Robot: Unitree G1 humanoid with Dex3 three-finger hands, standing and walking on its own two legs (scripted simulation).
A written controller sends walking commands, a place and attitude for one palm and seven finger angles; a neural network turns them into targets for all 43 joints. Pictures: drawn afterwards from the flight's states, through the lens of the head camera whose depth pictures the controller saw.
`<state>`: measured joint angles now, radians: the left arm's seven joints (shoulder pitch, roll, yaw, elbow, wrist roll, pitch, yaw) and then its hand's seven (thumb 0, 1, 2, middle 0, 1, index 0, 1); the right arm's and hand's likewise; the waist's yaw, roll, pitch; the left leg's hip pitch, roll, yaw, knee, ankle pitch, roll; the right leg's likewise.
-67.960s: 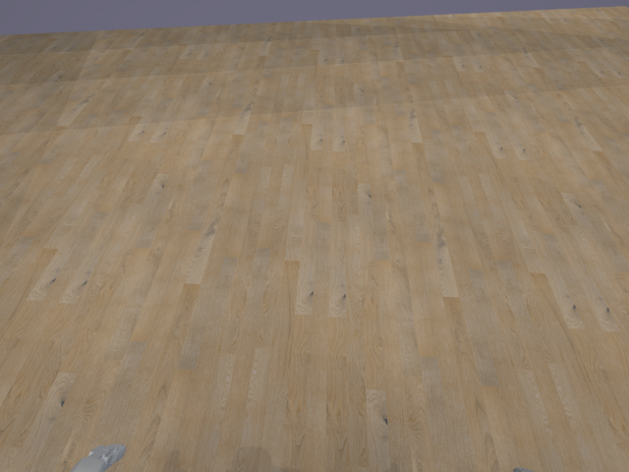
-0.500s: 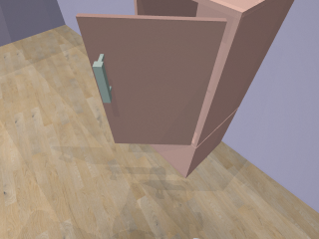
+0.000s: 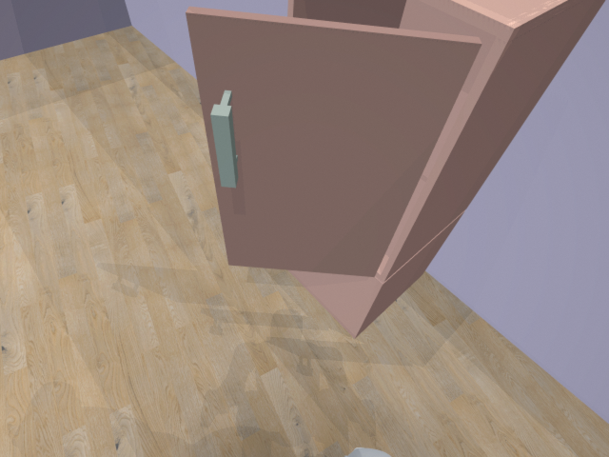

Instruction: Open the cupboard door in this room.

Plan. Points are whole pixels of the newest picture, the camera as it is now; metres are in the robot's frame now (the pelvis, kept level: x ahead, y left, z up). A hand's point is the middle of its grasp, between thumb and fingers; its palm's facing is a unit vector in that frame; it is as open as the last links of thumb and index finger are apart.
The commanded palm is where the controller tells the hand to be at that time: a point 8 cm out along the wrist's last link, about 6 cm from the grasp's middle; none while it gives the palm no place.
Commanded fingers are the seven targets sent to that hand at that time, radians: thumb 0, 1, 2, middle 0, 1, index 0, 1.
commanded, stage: come to a stop and stand still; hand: left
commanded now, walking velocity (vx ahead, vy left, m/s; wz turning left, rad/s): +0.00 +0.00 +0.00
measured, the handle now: (228, 140) +0.53 +0.16 +0.09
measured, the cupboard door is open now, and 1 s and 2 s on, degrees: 45 45 45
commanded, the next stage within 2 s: look again from close up in 0.70 s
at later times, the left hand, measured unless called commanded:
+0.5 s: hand out of the picture -0.04 +0.16 -0.17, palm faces -0.01 -0.98 -0.18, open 7.3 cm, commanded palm none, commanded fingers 0.00 0.90 0.90 -0.20 -0.30 -0.20 -0.30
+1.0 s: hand out of the picture -0.07 +0.16 -0.18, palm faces +0.02 -0.99 -0.17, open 7.4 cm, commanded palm none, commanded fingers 0.00 0.90 0.90 -0.20 -0.30 -0.20 -0.30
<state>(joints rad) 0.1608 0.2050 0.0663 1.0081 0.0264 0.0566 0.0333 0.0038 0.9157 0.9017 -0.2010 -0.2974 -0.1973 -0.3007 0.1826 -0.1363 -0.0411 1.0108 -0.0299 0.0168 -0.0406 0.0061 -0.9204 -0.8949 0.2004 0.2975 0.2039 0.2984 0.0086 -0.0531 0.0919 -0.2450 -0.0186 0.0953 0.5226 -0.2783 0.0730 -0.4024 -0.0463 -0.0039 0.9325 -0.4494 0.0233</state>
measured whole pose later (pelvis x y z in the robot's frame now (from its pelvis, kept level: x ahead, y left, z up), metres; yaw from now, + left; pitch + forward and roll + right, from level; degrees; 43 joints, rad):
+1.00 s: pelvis -0.05 +0.00 +0.00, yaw +1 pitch -1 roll -1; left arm 0.35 0.11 -0.01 1.09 0.02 -0.03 0.05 0.00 0.91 0.90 -0.20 -0.30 -0.20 -0.30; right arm 0.32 -0.14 0.00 1.06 -0.03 0.00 -0.02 0.02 -0.93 -0.90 0.20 0.30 0.20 0.30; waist -0.02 0.03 0.02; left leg -0.34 -0.01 0.09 0.56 -0.23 0.08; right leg -0.20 -0.02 -0.06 0.54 -0.33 0.01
